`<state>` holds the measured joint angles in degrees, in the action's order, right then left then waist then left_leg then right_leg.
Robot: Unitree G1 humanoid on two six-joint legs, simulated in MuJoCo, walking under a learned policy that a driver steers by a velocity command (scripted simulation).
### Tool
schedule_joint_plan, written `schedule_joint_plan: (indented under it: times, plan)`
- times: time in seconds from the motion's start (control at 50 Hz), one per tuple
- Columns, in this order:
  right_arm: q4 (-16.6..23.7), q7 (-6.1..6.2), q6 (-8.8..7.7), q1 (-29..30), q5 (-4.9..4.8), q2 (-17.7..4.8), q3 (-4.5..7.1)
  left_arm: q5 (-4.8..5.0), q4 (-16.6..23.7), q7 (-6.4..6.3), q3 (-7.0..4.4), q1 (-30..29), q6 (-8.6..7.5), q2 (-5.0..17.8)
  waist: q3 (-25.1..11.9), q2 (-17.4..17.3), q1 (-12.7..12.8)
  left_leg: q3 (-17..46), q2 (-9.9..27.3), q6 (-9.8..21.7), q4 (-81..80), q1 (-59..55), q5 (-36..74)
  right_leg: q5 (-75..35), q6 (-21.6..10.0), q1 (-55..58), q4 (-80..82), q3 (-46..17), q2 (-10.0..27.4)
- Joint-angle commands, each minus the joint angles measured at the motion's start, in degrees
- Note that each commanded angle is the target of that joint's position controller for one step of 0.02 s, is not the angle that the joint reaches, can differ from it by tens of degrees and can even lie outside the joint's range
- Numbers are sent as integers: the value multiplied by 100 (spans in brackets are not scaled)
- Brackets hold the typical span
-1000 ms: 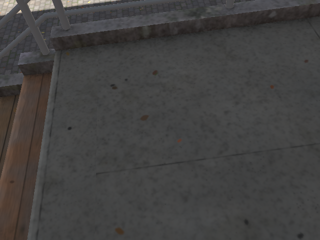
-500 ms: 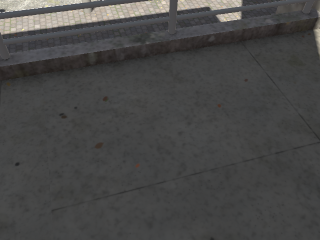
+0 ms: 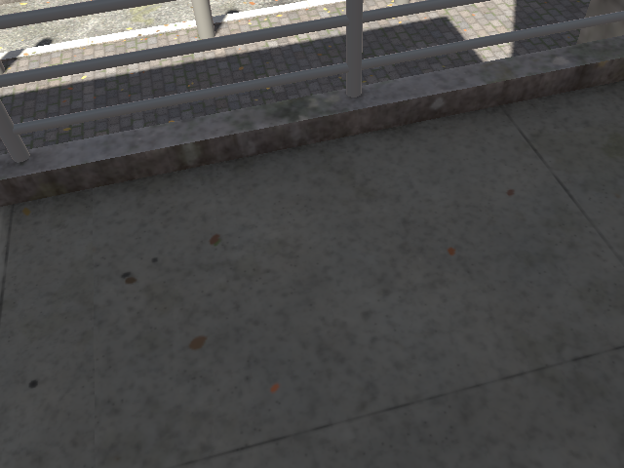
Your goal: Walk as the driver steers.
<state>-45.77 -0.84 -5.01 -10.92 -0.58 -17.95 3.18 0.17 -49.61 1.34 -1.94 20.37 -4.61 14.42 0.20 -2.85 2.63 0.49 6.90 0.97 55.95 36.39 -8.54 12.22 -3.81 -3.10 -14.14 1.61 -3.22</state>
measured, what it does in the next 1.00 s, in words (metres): walks ahead, turning left: left foot, then right foot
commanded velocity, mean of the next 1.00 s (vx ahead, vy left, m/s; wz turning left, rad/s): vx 0.40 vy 0.00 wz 0.43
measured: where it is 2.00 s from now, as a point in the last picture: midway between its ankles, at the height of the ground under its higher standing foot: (312, 445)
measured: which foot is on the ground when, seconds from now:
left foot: up 0.00-0.24, down 0.26-0.76, up 0.78-1.00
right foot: down 0.00-0.26, up 0.28-0.74, down 0.76-1.00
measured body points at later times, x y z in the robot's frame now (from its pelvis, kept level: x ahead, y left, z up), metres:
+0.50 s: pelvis +0.29 +0.06 -0.01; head +0.32 +0.07 +0.44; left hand +0.40 +0.36 -0.10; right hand +0.43 -0.20 -0.12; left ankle +0.31 +0.12 -0.75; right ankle +0.37 -0.11 -0.67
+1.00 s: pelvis +0.51 +0.05 -0.01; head +0.56 +0.06 +0.44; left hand +0.51 +0.36 -0.11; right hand +0.77 -0.14 -0.11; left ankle +0.47 +0.18 -0.68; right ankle +0.61 -0.03 -0.75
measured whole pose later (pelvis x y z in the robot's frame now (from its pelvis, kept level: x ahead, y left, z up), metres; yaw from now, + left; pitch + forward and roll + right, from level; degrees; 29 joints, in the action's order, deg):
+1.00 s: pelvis +0.51 +0.05 -0.01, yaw +30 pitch +2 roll +0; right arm -35.2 1.6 2.8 -12.5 -0.8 -19.2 4.3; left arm -1.1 -40.9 -0.8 -2.8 8.2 -2.2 15.2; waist 4.0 -1.8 0.3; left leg 1.3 1.7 -4.5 60.7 33.6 -22.8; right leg 7.9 -1.2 -17.7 -24.0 5.2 1.6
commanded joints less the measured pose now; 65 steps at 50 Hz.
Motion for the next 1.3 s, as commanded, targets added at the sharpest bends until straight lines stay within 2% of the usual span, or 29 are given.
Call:
schedule_joint_plan:
  times: [0.02,0.1,0.18,0.22,0.26,0.28,0.3,0.32,0.34,0.38,0.4,0.46,0.58,0.64,0.72,0.74,0.76,0.78,0.8,0.84,0.9,0.94,1.04,1.18,1.2,1.22,1.24,1.28,1.3]
  plan:
    - [578,-25,-55,527,31,-142,-9,12,283,-88,-208,-170,-66,957,407,588,-50,-12,25,-171,-1012,556,840,-1749,-806,-88,772,-794,1348]
    - [860,-142,-89,1274,-65,-29,-104,34,107,-146,-222,224,-47,1068,565,590,215,-249,-242,-70,-2146,136,1663,-1464,-709,-2,924,-401,1417]
    - [1116,-302,-97,1548,-108,-141,-89,41,-15,-159,-250,329,27,1080,550,576,121,-187,-444,298,-2555,235,1159,-2457,-541,932,484,-103,1744]
    - [1102,-326,-68,1161,-82,-366,11,-9,46,-209,-299,237,82,1223,104,790,-158,-395,-784,518,-2475,-429,644,-4505,-380,1273,-289,84,1760]
    - [785,-256,-6,-244,-78,-773,249,-73,159,-287,-305,110,200,1292,-766,811,-902,-548,-1131,799,-2622,-2306,589,-5628,-114,889,-2346,435,1499]
    - [654,-159,55,-1126,-43,-1188,370,-190,361,-342,-226,242,175,1143,-1481,127,-1121,864,-187,1126,-2401,-4211,733,-3792,36,-620,-4158,494,1258]
    - [670,-202,25,-1095,-64,-1448,397,-212,444,-188,30,1040,13,278,-2177,-1256,-446,4117,1160,2245,-3038,-6097,-767,1683,377,-3102,-6112,-81,-4]
    - [688,-168,40,-1211,-65,-900,288,-5,490,-98,-97,377,-199,935,-2139,-588,-883,4590,1102,2038,-3730,-6054,-1412,1861,261,-3723,-6604,-949,153]
    - [724,-133,34,-897,-25,-817,256,194,760,-54,-152,-246,-319,1128,-1181,-344,-847,3762,956,1798,-3907,-5281,-1074,1370,183,-4078,-6512,-882,400]
    - [895,-123,4,-288,38,-718,224,44,862,-130,-153,-588,-393,1038,-389,538,-429,2742,560,1661,-4102,-3613,332,738,213,-3652,-5696,-775,781]
    - [978,-113,-11,-132,116,-637,192,-10,879,-144,-182,-460,-331,1053,-358,375,-213,2483,410,1664,-4218,-3135,792,630,257,-3282,-5525,-825,904]
    - [981,-67,-28,-117,14,-595,193,-118,965,-189,-177,-364,-129,877,-184,140,-39,1968,203,1729,-4466,-2321,1160,484,552,-3068,-4829,-671,1004]
    - [818,121,93,-660,-62,-832,267,-115,1388,-181,-67,-1705,-150,552,7,-14,-545,1371,-335,1246,-4276,-1834,709,-1630,803,-2705,-2382,-484,604]
    - [721,144,167,-963,-103,-858,280,-11,1541,-103,-95,-2136,-216,653,-35,-144,-709,1752,-200,1165,-3960,-2171,371,-1717,777,-2499,-1798,-554,401]
    - [776,222,356,-874,-76,-765,278,-66,1527,-49,-263,-1809,-307,942,-265,-462,-407,2310,-239,809,-2739,-2901,1404,-1094,461,-1958,-1082,-567,153]
    - [871,227,366,-714,-81,-626,235,-116,1470,-80,-313,-1410,-337,1037,-528,-434,-148,2157,-508,566,-2151,-2730,1528,-1686,263,-1207,-784,-563,360]
    - [1077,229,335,-628,17,-312,124,-230,1446,-136,-400,-686,-343,1401,-1355,88,133,1751,-829,263,-707,-2003,556,-3175,-184,317,-1187,-1318,1403]
    - [1031,202,295,-1832,4,45,13,-293,1372,-161,-436,-342,-215,1620,-2245,1733,-284,1095,-1602,-132,1035,-274,-3423,-4697,-1336,2256,-1549,-3218,3064]
    - [965,188,298,-2031,-71,-625,110,-78,1338,-130,-436,-260,-94,1370,-2454,1729,-198,1018,-1084,-272,1892,284,-3181,-3417,-1474,2163,-1301,-3969,3258]
    - [1119,254,480,-886,-72,-965,260,-95,1495,-205,-253,-830,69,787,-1166,817,-4,668,-736,-507,2085,580,-2299,-2754,-959,868,-1006,-2363,2466]
    - [1224,274,729,-842,-74,-559,228,-160,1409,-219,-247,-1370,158,829,-347,1073,-369,306,-492,-570,1379,-203,-1834,-2574,-794,-876,-434,-1132,1825]
    - [1305,277,761,-783,-43,-353,179,-161,1313,-223,-309,-1434,146,942,-385,1175,-386,159,-454,-589,858,-374,-1590,-2864,-934,-953,-252,-802,1873]
    - [1482,148,788,-329,-10,-377,174,-50,1186,-259,-399,-1626,267,1145,-656,1045,-306,29,-295,-444,-446,-1012,-729,-2300,-947,-856,-159,-244,2064]
    - [1673,-6,830,-159,-7,-547,333,179,936,-183,-477,-1413,377,1285,-473,951,-343,-412,-645,120,-2702,-2107,-150,-1152,-315,-673,-1055,199,2023]
    - [1632,56,808,-387,8,-797,426,108,790,-156,-416,-1047,387,1061,-557,416,-355,21,-496,347,-3204,-2896,845,-646,67,-1171,-1775,501,1697]
    - [1766,165,781,-546,70,-1468,560,-202,983,-106,-261,-967,383,658,-723,-1378,-216,2045,1053,1006,-3261,-3930,3127,1783,646,-2680,-3640,1011,922]
    - [1850,137,682,-519,215,-1440,493,-164,1116,-154,-299,-1347,393,839,-904,-1311,-516,2751,1693,2007,-3414,-3626,3341,2751,836,-3430,-4934,187,452]
    - [1695,88,505,-297,180,-1004,350,48,1049,-206,-382,-1510,457,1045,-736,-540,-466,1794,1052,1582,-3429,-3287,2729,2049,727,-3435,-5356,-308,671]
    - [1697,114,498,-76,108,-869,307,17,924,-268,-397,-1417,475,1050,-701,-356,-368,1553,829,1306,-3408,-3224,2424,1716,736,-3413,-5216,-349,741]
Keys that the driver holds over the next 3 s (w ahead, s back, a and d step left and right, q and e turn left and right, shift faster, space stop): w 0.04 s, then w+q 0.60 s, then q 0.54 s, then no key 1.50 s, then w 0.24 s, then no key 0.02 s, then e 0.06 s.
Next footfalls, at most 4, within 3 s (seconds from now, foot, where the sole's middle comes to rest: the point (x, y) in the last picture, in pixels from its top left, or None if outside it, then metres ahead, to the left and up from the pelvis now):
0.26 left None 0.35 0.13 -0.79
0.76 right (363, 406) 0.65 -0.01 -0.79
1.20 left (253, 460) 0.52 0.22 -0.79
1.60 right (346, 403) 0.65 0.02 -0.79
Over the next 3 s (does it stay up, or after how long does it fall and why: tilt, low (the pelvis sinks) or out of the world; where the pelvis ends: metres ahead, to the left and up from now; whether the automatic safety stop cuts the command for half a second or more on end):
stays up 0.58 0.15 -0.01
